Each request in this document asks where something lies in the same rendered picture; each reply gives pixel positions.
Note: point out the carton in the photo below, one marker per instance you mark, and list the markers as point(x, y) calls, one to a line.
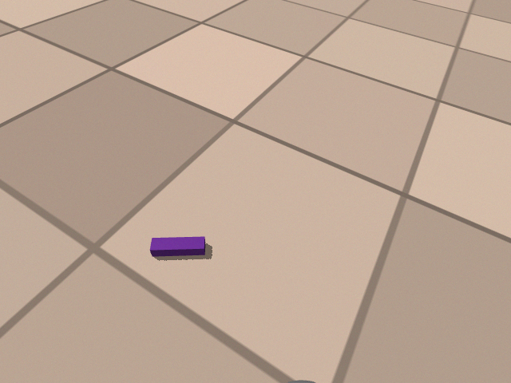
point(177, 246)

